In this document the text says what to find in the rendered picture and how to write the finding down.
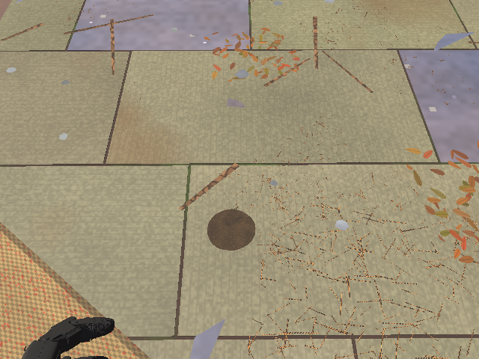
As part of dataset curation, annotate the left robot hand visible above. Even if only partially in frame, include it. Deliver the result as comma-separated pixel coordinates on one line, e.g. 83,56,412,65
22,316,115,359

